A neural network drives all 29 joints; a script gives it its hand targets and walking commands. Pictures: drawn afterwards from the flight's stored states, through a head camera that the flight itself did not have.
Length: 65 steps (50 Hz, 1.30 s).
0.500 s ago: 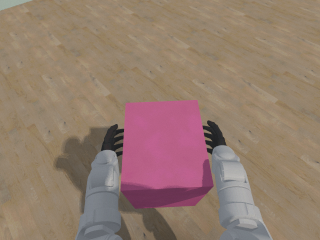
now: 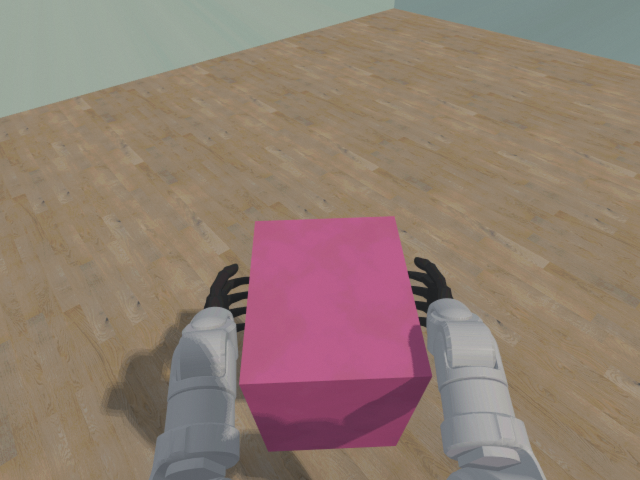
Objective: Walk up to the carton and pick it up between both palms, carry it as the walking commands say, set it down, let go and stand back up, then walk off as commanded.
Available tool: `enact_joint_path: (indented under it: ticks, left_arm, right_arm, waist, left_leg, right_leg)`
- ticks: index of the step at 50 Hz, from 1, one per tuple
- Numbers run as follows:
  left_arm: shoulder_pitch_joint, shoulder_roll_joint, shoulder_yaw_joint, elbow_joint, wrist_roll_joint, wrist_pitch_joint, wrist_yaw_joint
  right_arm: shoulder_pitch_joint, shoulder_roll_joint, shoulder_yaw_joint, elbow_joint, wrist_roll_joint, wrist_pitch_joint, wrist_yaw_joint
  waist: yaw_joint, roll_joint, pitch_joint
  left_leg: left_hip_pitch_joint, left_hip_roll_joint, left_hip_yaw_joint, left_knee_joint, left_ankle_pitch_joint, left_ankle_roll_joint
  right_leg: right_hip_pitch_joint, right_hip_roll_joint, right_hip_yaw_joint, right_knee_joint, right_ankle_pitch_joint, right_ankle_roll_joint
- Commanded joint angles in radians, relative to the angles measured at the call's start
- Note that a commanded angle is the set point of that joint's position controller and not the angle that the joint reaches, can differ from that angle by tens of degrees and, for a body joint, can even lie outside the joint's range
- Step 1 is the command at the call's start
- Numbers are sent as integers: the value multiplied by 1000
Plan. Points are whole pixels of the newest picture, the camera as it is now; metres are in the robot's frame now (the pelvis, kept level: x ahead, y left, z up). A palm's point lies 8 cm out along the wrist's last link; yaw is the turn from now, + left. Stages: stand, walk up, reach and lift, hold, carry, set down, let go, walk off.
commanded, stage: reach and lift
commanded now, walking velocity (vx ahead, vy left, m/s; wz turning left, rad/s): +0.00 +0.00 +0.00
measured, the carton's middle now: (328, 338) +0.31 +0.00 -0.02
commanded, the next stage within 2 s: hold in 0.88 s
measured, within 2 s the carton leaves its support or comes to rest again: neither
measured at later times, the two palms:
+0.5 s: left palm (222, 319) +0.30 +0.14 +0.06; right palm (443, 313) +0.30 -0.14 +0.06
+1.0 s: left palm (223, 323) +0.30 +0.14 +0.05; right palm (444, 315) +0.30 -0.14 +0.06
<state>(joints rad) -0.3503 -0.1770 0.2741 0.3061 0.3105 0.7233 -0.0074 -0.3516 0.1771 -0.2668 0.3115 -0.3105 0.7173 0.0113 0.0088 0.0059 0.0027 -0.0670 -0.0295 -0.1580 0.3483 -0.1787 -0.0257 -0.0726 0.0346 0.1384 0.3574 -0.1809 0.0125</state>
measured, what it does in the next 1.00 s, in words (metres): stands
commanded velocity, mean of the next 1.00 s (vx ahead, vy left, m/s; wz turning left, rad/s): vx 0.00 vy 0.00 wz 0.00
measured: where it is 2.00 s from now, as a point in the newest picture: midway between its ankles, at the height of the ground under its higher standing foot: outside the picture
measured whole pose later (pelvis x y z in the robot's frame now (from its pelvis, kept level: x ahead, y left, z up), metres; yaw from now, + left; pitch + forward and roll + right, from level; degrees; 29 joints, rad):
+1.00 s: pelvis +0.01 +0.00 +0.00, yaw +0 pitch -7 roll +0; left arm -0.29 -0.16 0.21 0.26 0.30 0.77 -0.01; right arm -0.31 0.16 -0.21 0.26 -0.30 0.78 0.01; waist -0.01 0.00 0.00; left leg -0.03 -0.02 -0.15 0.33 -0.18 -0.02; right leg -0.03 0.03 0.13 0.33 -0.18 0.01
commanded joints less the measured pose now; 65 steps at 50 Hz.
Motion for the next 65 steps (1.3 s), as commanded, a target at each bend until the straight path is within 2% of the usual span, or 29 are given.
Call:
enact_joint_path:
  ticks: [1,13,32,42,53,65]
  left_arm:
    - [-482,-933,-507,23,-236,-1,-232]
    - [-539,-936,-489,48,-241,5,-228]
    - [-421,-935,-527,-29,-251,14,-225]
    - [-376,-931,-540,-65,-259,18,-230]
    - [-380,-932,-544,-72,-263,19,-237]
    - [-440,-946,-524,-23,-250,13,-246]
  right_arm:
    - [-491,918,513,19,233,-5,235]
    - [-556,910,489,37,241,6,240]
    - [-440,906,522,-44,257,17,234]
    - [-390,916,533,-73,266,25,232]
    - [-388,926,536,-74,273,30,235]
    - [-449,932,518,-27,264,23,246]
  waist:
    - [-4,-13,-174]
    - [-10,-4,-174]
    - [-13,-4,-218]
    - [-16,-7,-214]
    - [-20,-7,-197]
    - [-19,-3,-172]
  left_leg:
    - [31,-75,99,-55,59,8]
    - [30,-65,98,-43,15,8]
    - [73,-66,85,-55,177,7]
    - [66,-68,80,-56,201,9]
    - [45,-68,82,-57,142,13]
    - [19,-63,86,-53,33,15]
  right_leg:
    - [42,55,-76,-65,65,-9]
    - [16,55,-82,-48,12,-13]
    - [84,64,-72,-59,185,2]
    - [101,62,-66,-61,222,7]
    - [88,61,-68,-63,164,5]
    - [46,56,-74,-59,42,-4]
